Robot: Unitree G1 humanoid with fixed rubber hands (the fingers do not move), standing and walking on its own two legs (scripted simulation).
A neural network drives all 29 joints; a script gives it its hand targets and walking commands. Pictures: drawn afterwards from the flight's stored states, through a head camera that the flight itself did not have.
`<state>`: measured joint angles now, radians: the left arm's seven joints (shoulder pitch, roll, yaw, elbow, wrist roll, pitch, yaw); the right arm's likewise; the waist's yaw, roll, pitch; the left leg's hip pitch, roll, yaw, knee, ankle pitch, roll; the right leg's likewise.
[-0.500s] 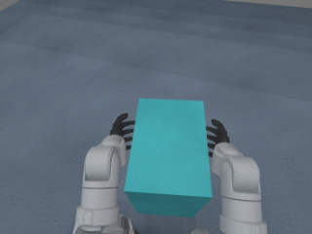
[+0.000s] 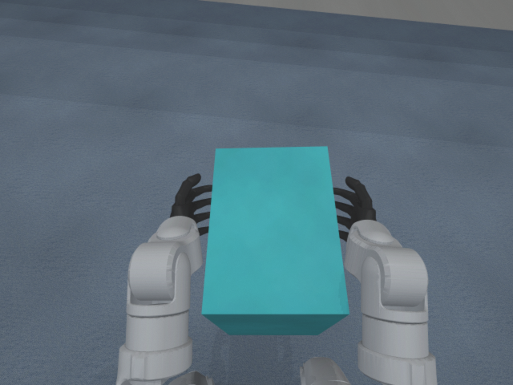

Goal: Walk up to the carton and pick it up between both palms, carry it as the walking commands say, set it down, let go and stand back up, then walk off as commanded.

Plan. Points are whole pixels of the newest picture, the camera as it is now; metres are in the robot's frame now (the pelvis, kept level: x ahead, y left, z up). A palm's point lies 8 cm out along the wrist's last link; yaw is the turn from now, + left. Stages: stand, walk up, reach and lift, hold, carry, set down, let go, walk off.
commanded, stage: carry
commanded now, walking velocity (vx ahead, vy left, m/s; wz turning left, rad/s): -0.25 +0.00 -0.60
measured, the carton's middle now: (272, 252) +0.30 +0.00 +0.04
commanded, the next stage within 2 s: none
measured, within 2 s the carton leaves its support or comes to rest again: neither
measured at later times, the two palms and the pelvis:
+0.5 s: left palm (287, 354) +0.15 -0.02 +0.07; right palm out of the picture +0.10 -0.26 +0.07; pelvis -0.18 -0.06 +0.00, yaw -12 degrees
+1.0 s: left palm out of the picture -0.05 -0.14 +0.09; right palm out of the picture -0.19 -0.34 +0.07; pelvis -0.37 -0.08 -0.01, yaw -33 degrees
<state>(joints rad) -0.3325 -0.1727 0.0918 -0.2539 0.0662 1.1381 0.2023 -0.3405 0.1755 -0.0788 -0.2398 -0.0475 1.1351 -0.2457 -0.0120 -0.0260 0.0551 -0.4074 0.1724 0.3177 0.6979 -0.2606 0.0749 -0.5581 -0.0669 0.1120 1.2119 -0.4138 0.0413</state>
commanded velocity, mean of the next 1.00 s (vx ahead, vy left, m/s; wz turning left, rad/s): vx -0.25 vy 0.00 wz -0.60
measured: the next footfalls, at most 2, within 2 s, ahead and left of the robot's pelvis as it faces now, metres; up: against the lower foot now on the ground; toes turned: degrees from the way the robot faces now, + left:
right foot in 0.14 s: -0.05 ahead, -0.22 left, +0.00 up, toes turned -3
left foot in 0.50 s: -0.18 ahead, +0.00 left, +0.00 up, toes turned -6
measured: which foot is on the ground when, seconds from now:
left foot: down 0.00-0.18, up 0.20-0.48, down 0.50-1.00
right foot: up 0.00-0.12, down 0.14-0.52, up 0.54-0.98, down 1.00-1.00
